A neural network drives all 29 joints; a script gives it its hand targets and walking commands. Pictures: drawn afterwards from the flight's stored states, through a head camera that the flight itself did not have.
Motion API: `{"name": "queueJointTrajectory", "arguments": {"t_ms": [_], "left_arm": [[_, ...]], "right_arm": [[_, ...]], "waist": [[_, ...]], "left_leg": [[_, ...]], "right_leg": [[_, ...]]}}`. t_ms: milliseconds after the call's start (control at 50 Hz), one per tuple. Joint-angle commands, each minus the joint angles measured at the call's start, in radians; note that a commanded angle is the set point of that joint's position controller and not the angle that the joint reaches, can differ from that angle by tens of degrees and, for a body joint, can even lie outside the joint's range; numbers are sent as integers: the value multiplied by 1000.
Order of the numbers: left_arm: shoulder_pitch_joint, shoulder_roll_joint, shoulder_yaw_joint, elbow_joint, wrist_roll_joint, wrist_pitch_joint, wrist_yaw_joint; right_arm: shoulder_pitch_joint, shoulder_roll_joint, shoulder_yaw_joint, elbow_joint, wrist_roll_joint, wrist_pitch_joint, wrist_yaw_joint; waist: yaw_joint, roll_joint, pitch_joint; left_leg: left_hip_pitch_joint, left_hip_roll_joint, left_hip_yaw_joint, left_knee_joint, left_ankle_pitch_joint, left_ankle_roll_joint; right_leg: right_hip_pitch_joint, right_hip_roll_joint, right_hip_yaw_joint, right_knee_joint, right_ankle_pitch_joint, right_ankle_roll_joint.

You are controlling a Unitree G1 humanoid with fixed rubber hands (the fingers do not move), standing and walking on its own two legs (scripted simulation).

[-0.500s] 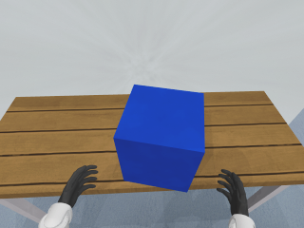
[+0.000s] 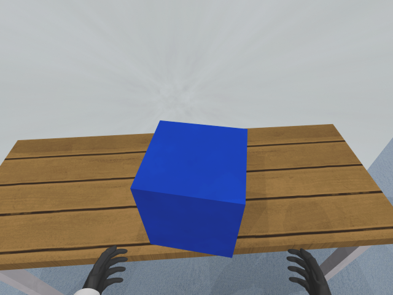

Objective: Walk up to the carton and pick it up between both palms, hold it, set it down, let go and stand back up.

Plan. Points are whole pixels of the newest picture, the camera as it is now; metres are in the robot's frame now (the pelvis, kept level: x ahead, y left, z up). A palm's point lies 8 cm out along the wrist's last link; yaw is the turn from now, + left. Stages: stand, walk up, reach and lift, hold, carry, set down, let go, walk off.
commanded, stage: set down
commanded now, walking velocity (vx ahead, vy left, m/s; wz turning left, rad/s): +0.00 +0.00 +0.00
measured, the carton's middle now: (196, 189) +0.36 +0.05 -0.01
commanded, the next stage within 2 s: let go in 0.44 s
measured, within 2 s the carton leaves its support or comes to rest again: neither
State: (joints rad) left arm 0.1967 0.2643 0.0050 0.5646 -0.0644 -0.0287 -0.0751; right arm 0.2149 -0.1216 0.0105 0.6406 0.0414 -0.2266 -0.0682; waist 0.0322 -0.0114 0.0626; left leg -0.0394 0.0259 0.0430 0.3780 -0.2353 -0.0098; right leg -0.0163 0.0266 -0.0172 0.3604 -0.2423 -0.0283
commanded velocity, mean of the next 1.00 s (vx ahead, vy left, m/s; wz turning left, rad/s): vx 0.00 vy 0.00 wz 0.00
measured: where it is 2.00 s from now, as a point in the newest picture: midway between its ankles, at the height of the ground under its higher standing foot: outside the picture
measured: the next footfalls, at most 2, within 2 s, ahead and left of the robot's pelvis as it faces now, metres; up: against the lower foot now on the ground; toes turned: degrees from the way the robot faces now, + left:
none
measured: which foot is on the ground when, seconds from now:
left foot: down 0.00-1.00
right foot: down 0.00-1.00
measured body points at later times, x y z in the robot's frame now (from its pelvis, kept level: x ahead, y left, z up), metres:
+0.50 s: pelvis -0.01 +0.00 +0.00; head -0.01 +0.01 +0.45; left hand +0.16 +0.23 -0.09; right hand +0.16 -0.23 -0.08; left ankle -0.01 +0.12 -0.74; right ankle -0.02 -0.10 -0.74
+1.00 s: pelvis -0.01 +0.01 +0.00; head -0.01 +0.01 +0.45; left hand +0.16 +0.24 -0.09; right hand +0.15 -0.23 -0.09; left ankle -0.01 +0.12 -0.74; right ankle -0.02 -0.10 -0.74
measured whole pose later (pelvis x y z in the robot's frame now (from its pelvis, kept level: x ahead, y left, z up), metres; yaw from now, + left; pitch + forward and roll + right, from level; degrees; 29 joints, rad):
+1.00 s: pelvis -0.01 +0.01 +0.00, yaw -1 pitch -2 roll +0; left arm 0.20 0.21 0.00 0.56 0.02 0.04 0.01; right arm 0.19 -0.21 -0.03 0.72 -0.01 -0.13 0.01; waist 0.01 -0.01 0.03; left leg -0.14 0.03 0.05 0.43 -0.25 0.00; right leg -0.12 0.02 -0.01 0.41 -0.25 -0.02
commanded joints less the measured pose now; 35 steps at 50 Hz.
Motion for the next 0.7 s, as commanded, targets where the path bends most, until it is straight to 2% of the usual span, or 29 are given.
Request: {"name": "queueJointTrajectory", "arguments": {"t_ms": [0,60,80,100,140,200,220,260,280,300,340,380,460,540,600,680], "left_arm": [[-80,116,54,-107,15,-1,6],[-75,106,60,-106,29,22,10],[-75,95,62,-99,43,32,16],[-82,104,66,-100,40,37,15],[-93,91,64,-91,51,54,22],[-97,92,63,-147,46,61,39],[-94,75,56,-115,64,78,50],[-94,64,49,-128,60,97,56],[-91,51,47,-106,74,114,63],[-99,62,47,-133,61,115,66],[-93,50,42,-136,70,122,79],[-88,43,42,-136,72,128,87],[-86,41,35,-146,66,125,89],[-86,37,34,-146,71,131,96],[-81,38,40,-151,79,130,97],[-81,39,40,-170,78,127,95]], "right_arm": [[-70,-64,-19,-100,-14,-25,2],[-68,-74,-15,-91,-16,-22,6],[-70,-83,-17,-63,-17,-18,13],[-76,-74,-12,-83,-21,-15,12],[-87,-85,-20,-64,-32,-3,19],[-84,-89,-27,-94,-31,-7,30],[-103,-113,-38,-49,-41,-1,42],[-103,-118,-48,-54,-46,5,50],[-109,-137,-60,-15,-53,15,60],[-116,-132,-62,-44,-52,13,61],[-120,-146,-67,-21,-52,14,73],[-122,-154,-70,-12,-57,11,85],[-118,-161,-78,-6,-60,5,86],[-118,-164,-75,2,-50,8,95],[-108,-168,-75,10,-45,7,95],[-101,-170,-74,-6,-42,0,93]], "waist": [[-11,11,-40],[-16,9,-44],[-13,29,-51],[-15,4,-34],[-14,15,-18],[-19,20,-64],[-19,36,-51],[-27,16,-53],[-27,32,-37],[-26,12,-55],[-22,24,-62],[-19,10,-71],[-26,-6,-77],[-22,10,-82],[-21,25,-75],[-24,17,-90]], "left_leg": [[55,-21,22,-19,253,-8],[61,-27,18,-21,259,-10],[67,-25,16,-25,258,-16],[54,-28,23,-27,239,-8],[49,-26,22,-32,213,-7],[55,-25,20,-19,244,-16],[58,-22,15,-25,235,-21],[56,-19,14,-29,223,-19],[59,-15,13,-31,219,-20],[56,-15,17,-29,213,-13],[59,-14,14,-25,229,-17],[63,-12,16,-24,235,-13],[56,-14,18,-21,231,-8],[50,-14,18,-22,211,-7],[43,-17,19,-14,235,-11],[48,-18,18,-8,239,-12]], "right_leg": [[-103,-46,27,-83,229,21],[-103,-51,25,-85,266,32],[-104,-45,21,-84,244,27],[-101,-46,23,-89,221,30],[-134,-49,23,-95,196,28],[-121,-43,17,-84,203,26],[-139,-35,8,-82,183,24],[-141,-29,3,-86,152,21],[-156,-23,-3,-86,132,13],[-154,-25,-1,-86,129,15],[-156,-23,-2,-79,149,11],[-161,-21,-1,-79,161,8],[-151,-24,5,-78,189,12],[-155,-27,12,-74,177,7],[-144,-27,12,-65,216,7],[-147,-28,18,-63,236,12]]}}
